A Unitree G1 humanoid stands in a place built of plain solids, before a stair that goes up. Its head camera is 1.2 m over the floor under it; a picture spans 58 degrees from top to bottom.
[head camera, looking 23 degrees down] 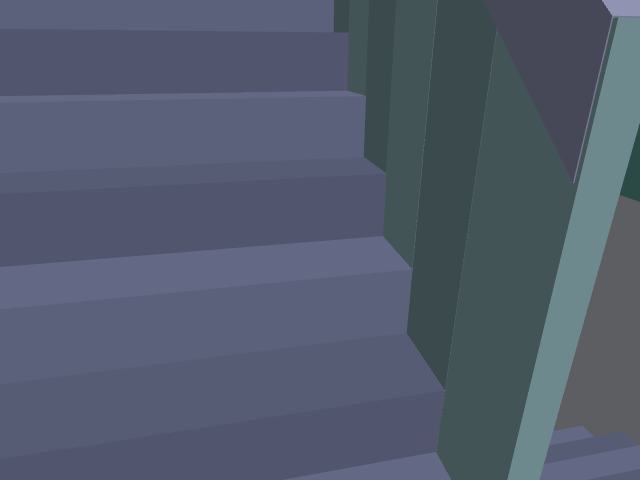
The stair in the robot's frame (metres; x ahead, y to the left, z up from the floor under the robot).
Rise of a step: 0.21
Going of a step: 0.25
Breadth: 1.60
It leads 12 degrees to the left of straight ahead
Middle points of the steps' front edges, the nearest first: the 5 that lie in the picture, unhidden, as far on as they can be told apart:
0.69 0.47 0.43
0.94 0.52 0.64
1.18 0.57 0.86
1.43 0.62 1.07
1.68 0.67 1.29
